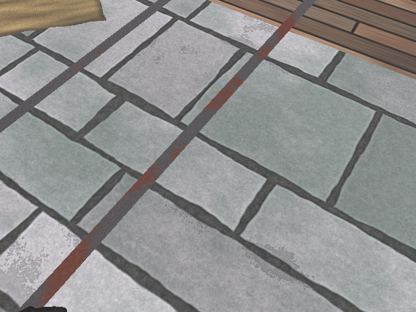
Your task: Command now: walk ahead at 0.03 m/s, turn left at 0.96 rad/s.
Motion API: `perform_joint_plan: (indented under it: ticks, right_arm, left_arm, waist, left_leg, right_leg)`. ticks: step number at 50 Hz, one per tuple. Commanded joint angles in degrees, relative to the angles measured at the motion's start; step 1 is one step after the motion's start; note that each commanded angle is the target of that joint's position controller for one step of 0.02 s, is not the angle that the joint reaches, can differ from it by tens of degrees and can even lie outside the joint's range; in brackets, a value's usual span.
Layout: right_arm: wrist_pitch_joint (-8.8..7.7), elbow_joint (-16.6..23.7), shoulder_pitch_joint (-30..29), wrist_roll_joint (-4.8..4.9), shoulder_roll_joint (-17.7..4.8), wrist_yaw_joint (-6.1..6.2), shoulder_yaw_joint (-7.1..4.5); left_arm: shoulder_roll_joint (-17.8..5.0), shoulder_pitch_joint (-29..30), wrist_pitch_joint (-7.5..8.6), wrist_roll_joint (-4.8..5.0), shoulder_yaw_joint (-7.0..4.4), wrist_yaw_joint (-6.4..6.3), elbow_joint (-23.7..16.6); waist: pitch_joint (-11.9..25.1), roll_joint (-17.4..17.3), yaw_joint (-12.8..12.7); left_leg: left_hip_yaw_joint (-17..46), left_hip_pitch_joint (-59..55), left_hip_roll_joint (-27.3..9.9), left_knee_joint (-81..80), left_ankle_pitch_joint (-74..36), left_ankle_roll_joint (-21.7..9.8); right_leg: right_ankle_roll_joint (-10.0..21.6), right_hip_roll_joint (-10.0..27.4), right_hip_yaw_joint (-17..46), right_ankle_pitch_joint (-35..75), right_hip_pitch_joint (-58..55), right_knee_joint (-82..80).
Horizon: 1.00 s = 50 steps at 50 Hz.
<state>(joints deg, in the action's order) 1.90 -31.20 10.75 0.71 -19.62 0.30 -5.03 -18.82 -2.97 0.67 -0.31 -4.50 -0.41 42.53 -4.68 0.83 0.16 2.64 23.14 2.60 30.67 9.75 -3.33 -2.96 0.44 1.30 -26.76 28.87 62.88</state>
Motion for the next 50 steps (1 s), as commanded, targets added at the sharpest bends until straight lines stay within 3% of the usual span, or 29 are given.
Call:
perform_joint_plan:
  ticks: [1, 5, 9, 11, 12, 13, 14, 15, 16, 17, 18, 21, 25, 28, 30, 32, 33, 34, 35, 36, 37, 38, 39, 41, 43, 45, 48, 50]
  right_arm:
    - [-0.26, 5.6, -3.1, -0.37, -9.5, 1.58, -2.93]
    - [0.40, 5.5, -2.7, 0.21, -10.4, 2.14, -3.59]
    - [0.94, 5.8, -3.5, 0.25, -9.9, 1.74, -3.61]
    - [1.19, 6.1, -5.1, 0.64, -9.2, 1.66, -3.43]
    - [1.28, 6.1, -4.9, 0.87, -7.9, 1.59, -3.00]
    - [1.44, 5.4, -0.5, 0.53, -3.8, 1.41, -1.91]
    - [0.80, 6.9, 0.2, 0.79, -5.6, 1.08, -2.47]
    - [0.29, 5.6, 1.2, 0.23, -10.5, 0.83, -3.83]
    - [0.48, 4.1, 1.3, 0.54, -11.8, 0.69, -4.39]
    - [1.01, 2.8, 2.2, 0.41, -10.4, 0.86, -4.20]
    - [1.35, 2.6, 2.9, 0.29, -9.0, 0.76, -3.80]
    - [1.38, 4.3, -1.1, 1.23, -5.4, 0.44, -2.23]
    - [1.23, 5.8, -4.1, 0.51, -3.3, -0.08, -1.12]
    - [1.27, 5.1, -2.6, 0.09, -2.9, -0.30, -0.77]
    - [1.59, 4.4, -1.1, 0.09, -3.3, -0.46, -1.04]
    - [1.81, 2.3, 3.4, 0.06, -3.5, -0.59, -1.48]
    - [1.76, 1.5, 5.3, 0.02, -5.5, -0.21, -2.15]
    - [1.41, 2.2, 6.9, -0.12, -10.7, 0.65, -3.05]
    - [0.39, 3.5, 3.9, -2.33, -13.1, 0.51, -3.06]
    - [-0.74, 3.2, 3.7, -2.83, -9.3, -0.01, -2.11]
    - [-1.53, 1.9, 1.6, -2.55, -7.5, -0.09, -1.30]
    - [-1.78, 1.6, -1.1, -1.80, -6.5, 0.12, -1.08]
    - [-1.91, 1.4, -3.0, -1.09, -5.4, 0.32, -0.50]
    - [-2.14, 0.7, -4.4, -1.46, -3.2, 0.73, 0.60]
    - [-2.24, 0.0, -5.3, -1.57, -2.2, 0.79, 0.91]
    - [-2.07, -1.1, -4.8, -1.59, -2.7, 0.68, 0.76]
    - [-1.86, -3.0, -4.0, -1.60, -3.2, 0.14, 0.75]
    - [-1.92, -4.1, -5.4, -1.05, -1.9, -0.08, 1.47]
  left_arm:
    - [-5.1, -0.1, 0.78, 0.00, -1.21, -0.41, -3.6]
    - [-3.2, -0.5, 0.57, 0.60, -0.42, 0.03, -2.9]
    - [-4.4, -1.0, 0.67, 0.84, -1.07, 0.64, -3.2]
    - [-5.0, -3.8, 1.06, 0.87, -1.76, 0.85, -2.6]
    - [-6.3, -5.9, 1.07, 0.56, -2.46, 0.65, -2.0]
    - [-10.0, -6.2, 0.57, -0.26, -3.30, 0.14, -2.6]
    - [-11.7, -4.2, 0.24, -2.26, -3.37, 0.04, -2.9]
    - [-8.5, -0.1, 0.54, -2.43, -2.69, -0.38, -5.1]
    - [-5.4, 2.6, 0.34, -1.76, -1.89, -1.15, -6.2]
    - [-4.3, 3.7, 0.04, -1.05, -1.55, -1.82, -6.8]
    - [-4.3, 3.7, -0.17, -0.42, -1.41, -2.42, -6.9]
    - [-5.4, -1.0, -0.80, -0.91, -1.54, -3.15, -6.1]
    - [-7.9, -4.4, -1.42, -0.91, -2.61, -2.28, -5.3]
    - [-9.6, -3.3, -1.55, -0.06, -3.21, -0.81, -5.1]
    - [-9.8, -3.4, -1.21, 1.21, -3.28, -0.10, -4.5]
    - [-8.6, -2.6, -1.00, 2.78, -2.81, 0.16, -3.8]
    - [-5.7, -6.3, -0.71, 2.51, -1.94, 0.47, -2.2]
    - [-1.0, -6.8, -0.52, -0.98, -0.10, 0.95, -3.7]
    - [-2.8, -4.1, -0.58, -1.03, -0.63, 0.24, -5.5]
    - [-6.3, -1.4, -1.05, 0.19, -1.62, -0.43, -5.1]
    - [-6.0, -1.7, -1.35, 0.93, -1.70, -0.68, -4.9]
    - [-5.5, -3.3, -1.64, 0.59, -1.77, -1.18, -3.4]
    - [-5.8, -4.1, -1.98, 0.03, -1.86, -1.41, -3.0]
    - [-4.7, -6.7, -2.15, 0.28, -1.59, -1.23, -1.9]
    - [-3.0, -6.7, -2.27, 0.55, -0.79, -1.12, -1.7]
    - [-1.9, -4.8, -2.37, 0.34, -0.05, -1.01, -2.3]
    - [-2.8, -4.6, -2.44, 0.53, 0.06, -0.89, -2.6]
    - [-2.1, -6.6, -2.14, 0.36, 0.32, -0.70, -1.7]
  waist:
    - [12.9, -6.0, -1.4]
    - [14.3, -6.9, -0.6]
    - [12.5, -10.5, -0.1]
    - [11.8, -11.2, -1.8]
    - [11.8, -9.5, -2.3]
    - [13.7, 1.6, 0.1]
    - [9.6, 16.3, 2.4]
    - [7.4, 12.9, 2.8]
    - [6.2, 9.0, 2.8]
    - [5.8, 6.4, 2.8]
    - [5.4, 5.7, 2.3]
    - [5.4, 6.0, -1.1]
    - [8.3, 7.1, -3.7]
    - [9.5, 8.2, -2.6]
    - [10.0, 9.2, -1.6]
    - [10.5, 8.2, 1.5]
    - [11.3, 3.1, 1.5]
    - [12.8, -13.4, 0.3]
    - [13.8, -18.4, 1.3]
    - [13.7, -11.8, 3.9]
    - [11.4, -11.1, 2.1]
    - [10.7, -8.9, 0.8]
    - [9.9, -9.3, 0.0]
    - [11.0, -9.2, -1.6]
    - [10.6, -8.9, -1.4]
    - [9.6, -9.1, -0.1]
    - [8.1, -9.6, 0.8]
    - [7.3, -8.3, -1.0]
  left_leg:
    - [18.8, -14.1, -12.4, -9.3, -19.2, -10.5]
    - [21.8, -11.3, -10.4, -8.2, -13.2, -9.4]
    - [27.2, -8.3, -8.7, -7.8, -5.4, -7.5]
    - [28.5, -5.9, -6.7, -5.7, -2.5, -5.6]
    - [26.9, -2.5, -4.1, -2.5, 2.7, -3.4]
    - [19.1, 4.0, 1.8, 9.8, 20.5, -0.2]
    - [9.2, 13.2, 6.6, 22.8, 25.6, 2.7]
    - [8.3, 14.5, 0.9, 32.1, 21.9, 4.4]
    - [6.8, 14.1, -0.5, 35.5, 17.5, 5.3]
    - [5.6, 14.1, -1.0, 38.9, 14.5, 6.3]
    - [4.4, 15.5, -1.9, 42.0, 12.2, 7.1]
    - [-0.4, 17.8, -4.9, 37.8, 9.6, 8.8]
    - [-1.9, 14.1, -7.7, 27.2, 11.9, 9.6]
    - [-5.0, 4.0, -5.6, 17.6, 13.6, 8.0]
    - [-5.5, 0.0, -4.5, 10.2, 12.0, 6.5]
    - [-6.4, -9.9, -2.6, -4.5, 2.4, 3.2]
    - [-3.1, -18.8, -3.5, -9.6, -6.4, 1.3]
    - [15.5, -29.5, -18.0, -9.5, -28.4, -3.3]
    - [23.5, -23.1, -27.6, -8.4, -33.6, -15.3]
    - [18.9, -20.8, -24.2, -9.3, -30.2, -15.8]
    - [14.2, -18.7, -20.2, -9.5, -25.8, -12.7]
    - [11.7, -18.3, -17.4, -9.7, -21.1, -10.0]
    - [10.3, -16.8, -16.7, -9.6, -23.9, -9.3]
    - [7.7, -14.7, -15.1, -9.9, -26.7, -9.3]
    - [6.6, -14.7, -13.9, -10.0, -23.0, -8.8]
    - [7.6, -14.0, -14.0, -10.1, -18.5, -9.1]
    - [10.8, -12.4, -15.0, -10.2, -12.4, -10.3]
    - [11.4, -10.2, -13.8, -9.4, -8.1, -8.8]
  right_leg:
    - [-0.7, -1.1, 4.1, 4.6, 4.8, -6.3]
    - [-1.7, -4.0, 5.2, 8.5, -1.4, -18.0]
    - [-0.6, -5.0, 6.0, 9.3, -6.3, -25.8]
    - [0.7, -4.2, 5.5, 13.5, -12.5, -34.9]
    - [2.1, -0.9, 6.4, 17.7, -18.2, -40.7]
    - [6.7, 12.0, 17.4, 17.1, -25.3, -44.2]
    - [14.9, 20.5, 31.6, 17.9, -20.6, -49.1]
    - [16.8, 21.8, 29.7, 16.6, -18.4, -49.1]
    - [14.9, 18.1, 22.3, 15.0, -16.8, -48.1]
    - [13.2, 14.6, 16.9, 15.3, -16.8, -47.2]
    - [13.1, 13.9, 13.7, 17.6, -17.8, -46.9]
    - [14.3, 13.3, 6.3, 23.9, -22.5, -47.3]
    - [15.8, 16.2, 2.3, 28.1, -27.1, -46.6]
    - [15.5, 16.3, -1.3, 32.8, -23.4, -45.2]
    - [14.7, 17.2, -1.5, 34.5, -23.9, -42.9]
    - [11.1, 16.1, -3.7, 33.8, -21.0, -37.2]
    - [6.8, 13.6, -7.1, 27.4, -15.1, -31.4]
    - [0.9, 7.5, -11.5, -0.4, -0.3, -15.5]
    - [-1.7, 3.0, -6.1, -12.3, 7.4, -3.5]
    - [-1.7, 3.9, -1.7, -10.3, 6.7, 2.3]
    - [-1.1, 4.2, -0.5, -6.3, 6.7, 2.6]
    - [-1.1, 4.6, 0.0, -2.2, 6.5, 1.5]
    - [-1.6, 4.2, -0.1, 1.4, 5.5, 1.5]
    - [-2.3, 3.3, -0.2, 5.9, 0.6, 0.6]
    - [-2.5, 3.6, -0.2, 7.2, -2.1, -7.5]
    - [-2.2, 3.4, -0.4, 6.2, -5.6, -15.2]
    - [-1.3, 2.8, -0.8, 4.0, -9.5, -22.6]
    - [-0.1, 2.2, -1.4, 10.5, -14.7, -32.6]
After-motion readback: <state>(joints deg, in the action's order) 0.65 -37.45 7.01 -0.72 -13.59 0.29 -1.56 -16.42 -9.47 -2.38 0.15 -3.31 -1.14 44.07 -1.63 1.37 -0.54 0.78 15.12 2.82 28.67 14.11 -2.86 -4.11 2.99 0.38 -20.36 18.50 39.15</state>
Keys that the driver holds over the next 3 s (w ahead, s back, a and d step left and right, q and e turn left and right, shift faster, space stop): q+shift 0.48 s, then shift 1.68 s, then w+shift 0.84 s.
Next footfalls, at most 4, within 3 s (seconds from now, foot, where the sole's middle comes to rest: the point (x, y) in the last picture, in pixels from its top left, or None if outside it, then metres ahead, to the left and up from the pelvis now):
0.24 right None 0.14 -0.14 -0.77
0.66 left None -0.01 0.10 -0.77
1.04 right None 0.13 -0.10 -0.77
2.46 left None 0.02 0.17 -0.77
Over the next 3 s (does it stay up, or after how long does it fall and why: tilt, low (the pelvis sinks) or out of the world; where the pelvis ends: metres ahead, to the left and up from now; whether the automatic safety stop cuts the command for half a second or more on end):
stays up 0.34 0.26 -0.02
